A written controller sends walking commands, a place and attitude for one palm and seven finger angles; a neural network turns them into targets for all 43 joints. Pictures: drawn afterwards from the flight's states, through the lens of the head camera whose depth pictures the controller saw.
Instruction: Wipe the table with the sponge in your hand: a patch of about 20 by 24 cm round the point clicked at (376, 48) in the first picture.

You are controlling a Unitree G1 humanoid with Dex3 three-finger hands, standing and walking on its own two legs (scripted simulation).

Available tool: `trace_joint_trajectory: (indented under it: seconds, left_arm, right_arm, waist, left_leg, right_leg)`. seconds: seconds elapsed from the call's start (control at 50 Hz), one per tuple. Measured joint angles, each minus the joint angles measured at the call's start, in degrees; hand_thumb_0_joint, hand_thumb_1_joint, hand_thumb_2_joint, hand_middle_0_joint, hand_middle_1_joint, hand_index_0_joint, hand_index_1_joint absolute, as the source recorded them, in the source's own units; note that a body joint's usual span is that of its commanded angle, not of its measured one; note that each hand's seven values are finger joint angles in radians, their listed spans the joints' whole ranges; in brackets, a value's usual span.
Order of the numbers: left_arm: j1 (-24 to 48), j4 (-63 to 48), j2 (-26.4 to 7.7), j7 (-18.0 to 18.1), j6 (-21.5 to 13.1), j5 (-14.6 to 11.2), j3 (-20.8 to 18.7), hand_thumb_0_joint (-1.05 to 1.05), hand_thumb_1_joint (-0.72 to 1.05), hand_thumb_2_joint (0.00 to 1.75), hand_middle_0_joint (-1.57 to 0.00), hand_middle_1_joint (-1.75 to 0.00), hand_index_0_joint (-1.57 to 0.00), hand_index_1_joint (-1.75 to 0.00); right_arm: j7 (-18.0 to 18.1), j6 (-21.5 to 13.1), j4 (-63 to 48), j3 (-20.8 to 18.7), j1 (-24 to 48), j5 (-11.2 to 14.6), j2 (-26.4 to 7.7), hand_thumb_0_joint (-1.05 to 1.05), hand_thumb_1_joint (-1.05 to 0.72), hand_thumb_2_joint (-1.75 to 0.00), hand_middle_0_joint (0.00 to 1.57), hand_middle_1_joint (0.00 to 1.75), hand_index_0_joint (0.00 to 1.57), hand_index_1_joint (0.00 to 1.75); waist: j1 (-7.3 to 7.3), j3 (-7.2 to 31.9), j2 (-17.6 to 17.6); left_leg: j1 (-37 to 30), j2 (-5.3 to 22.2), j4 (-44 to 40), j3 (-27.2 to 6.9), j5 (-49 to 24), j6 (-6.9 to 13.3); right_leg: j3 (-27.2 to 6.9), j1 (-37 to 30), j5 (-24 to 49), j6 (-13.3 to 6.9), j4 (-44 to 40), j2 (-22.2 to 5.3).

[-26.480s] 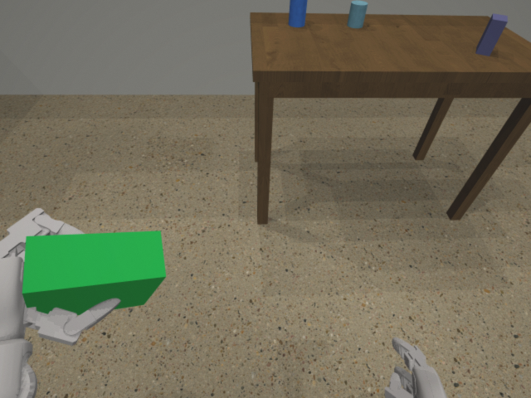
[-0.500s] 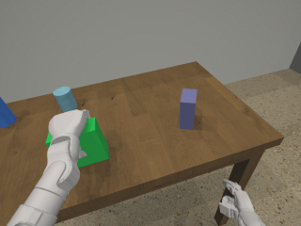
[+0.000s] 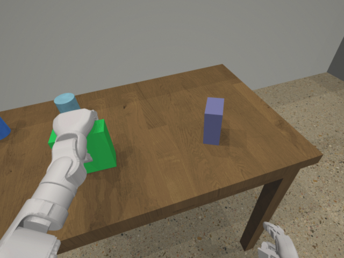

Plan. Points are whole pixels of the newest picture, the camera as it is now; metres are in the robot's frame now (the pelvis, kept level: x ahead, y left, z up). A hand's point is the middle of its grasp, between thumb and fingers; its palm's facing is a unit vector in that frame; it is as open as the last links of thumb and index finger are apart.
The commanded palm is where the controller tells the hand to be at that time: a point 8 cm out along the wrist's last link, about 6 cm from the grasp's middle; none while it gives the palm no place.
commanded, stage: wipe forward along the middle lane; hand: left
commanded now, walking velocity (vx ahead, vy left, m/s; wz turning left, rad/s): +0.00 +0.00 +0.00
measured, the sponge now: (88, 154) +0.34 +0.27 +0.07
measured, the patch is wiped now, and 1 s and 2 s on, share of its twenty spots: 0.95 0.95 0.95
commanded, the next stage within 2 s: slide back across to the first lane in 0.64 s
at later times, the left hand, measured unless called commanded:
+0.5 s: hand (83, 125) +0.40 +0.29 +0.11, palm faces -0.07 -0.02 -1.00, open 9.9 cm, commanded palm +0.39 +0.30 +0.15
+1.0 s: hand (76, 119) +0.42 +0.33 +0.12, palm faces -0.03 -0.03 -1.00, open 9.9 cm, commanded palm +0.39 +0.34 +0.17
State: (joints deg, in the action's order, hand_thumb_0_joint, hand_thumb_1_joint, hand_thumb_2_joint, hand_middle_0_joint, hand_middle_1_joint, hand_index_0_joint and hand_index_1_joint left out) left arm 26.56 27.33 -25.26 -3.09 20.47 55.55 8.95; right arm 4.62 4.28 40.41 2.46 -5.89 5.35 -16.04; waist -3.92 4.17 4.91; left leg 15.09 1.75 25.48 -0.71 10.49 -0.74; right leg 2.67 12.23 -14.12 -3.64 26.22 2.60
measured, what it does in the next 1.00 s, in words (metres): stands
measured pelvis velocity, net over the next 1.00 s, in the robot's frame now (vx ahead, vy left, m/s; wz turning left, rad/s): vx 0.02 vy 0.04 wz -0.03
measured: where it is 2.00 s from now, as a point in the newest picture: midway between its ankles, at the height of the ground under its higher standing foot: outside the picture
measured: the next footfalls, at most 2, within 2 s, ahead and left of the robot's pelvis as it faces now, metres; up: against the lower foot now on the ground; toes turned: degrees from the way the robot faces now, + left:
none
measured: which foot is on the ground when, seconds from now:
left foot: down 0.00-1.00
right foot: down 0.00-1.00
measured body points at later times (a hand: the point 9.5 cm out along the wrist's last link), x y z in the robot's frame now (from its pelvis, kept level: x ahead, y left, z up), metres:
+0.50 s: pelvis +0.00 +0.01 +0.00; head +0.00 -0.01 +0.45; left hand +0.40 +0.29 +0.17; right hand +0.14 -0.25 -0.12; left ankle +0.03 +0.14 -0.74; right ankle +0.00 -0.08 -0.74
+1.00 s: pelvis +0.02 +0.04 +0.00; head +0.02 +0.02 +0.45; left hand +0.42 +0.32 +0.17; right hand +0.14 -0.23 -0.12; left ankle +0.03 +0.14 -0.74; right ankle +0.00 -0.08 -0.74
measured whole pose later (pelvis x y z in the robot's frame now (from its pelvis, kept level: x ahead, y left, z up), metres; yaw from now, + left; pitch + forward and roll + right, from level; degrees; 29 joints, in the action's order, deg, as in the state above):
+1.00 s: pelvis +0.02 +0.04 +0.00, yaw -2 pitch +5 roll -1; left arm 36.8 43.9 -30.2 0.9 12.9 57.4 1.6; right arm 3.5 6.9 40.1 0.7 -11.7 5.4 -16.5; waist 0.3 5.5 3.3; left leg 20.0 0.5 26.9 1.5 12.0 1.1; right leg 0.4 16.5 -13.8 -1.0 25.2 1.2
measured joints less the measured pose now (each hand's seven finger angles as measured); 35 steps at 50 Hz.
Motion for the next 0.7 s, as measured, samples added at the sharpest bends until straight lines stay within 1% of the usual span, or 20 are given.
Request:
trace_joint_trajectory:
  seconds: [0.1, 0.28, 0.5, 0.7]
  left_arm:
    - [2.3, 4.1, -0.7, 0.1, -1.9, 0.1, -1.0, 0.01, -0.52, 1.08, -0.76, -1.35, -0.79, -1.30]
    - [6.9, 10.7, -1.7, 1.0, -4.7, 0.4, -2.2, 0.01, -0.53, 1.09, -0.77, -1.35, -0.79, -1.30]
    - [12.0, 18.0, -2.6, 2.3, -7.0, 1.3, -3.4, 0.02, -0.53, 1.09, -0.77, -1.35, -0.80, -1.30]
    - [15.7, 22.7, -3.4, 3.0, -8.0, 2.3, -4.4, 0.02, -0.53, 1.10, -0.77, -1.35, -0.80, -1.31]
  right_arm:
    - [0.0, 0.2, 0.0, -0.3, -1.5, 0.1, -0.2, 0.01, -0.91, -0.90, 0.20, 0.30, 0.20, 0.30]
    - [0.0, 0.6, 0.6, -1.1, -3.6, 0.3, -0.8, 0.01, -0.91, -0.90, 0.20, 0.30, 0.20, 0.30]
    - [-0.2, 1.1, 0.9, -1.4, -4.9, 0.3, -0.6, 0.01, -0.91, -0.90, 0.20, 0.30, 0.20, 0.30]
    - [-0.5, 1.6, 0.7, -1.4, -5.4, 0.0, -0.4, 0.01, -0.91, -0.90, 0.20, 0.30, 0.20, 0.30]
  waist:
    - [0.78, 0.3, 0.0]
    - [1.68, 0.5, -0.4]
    - [2.78, 1.2, -0.9]
    - [3.80, 1.7, -1.5]
  left_leg:
    - [1.0, 0.0, 0.4, 0.1, 0.2, 0.1]
    - [2.9, -0.1, 0.9, 0.2, 0.2, 0.2]
    - [5.1, -0.4, 1.5, 0.5, 0.4, 0.4]
    - [6.8, -0.7, 2.2, 0.8, 0.8, 0.8]
  right_leg:
    - [-0.1, 1.0, 0.0, 0.1, 0.2, 0.0]
    - [-0.2, 2.7, 0.1, 0.4, 0.4, -0.1]
    - [-0.6, 4.8, 0.3, 1.0, 0.5, -0.4]
    - [-0.9, 6.2, 0.3, 1.6, 0.4, -0.7]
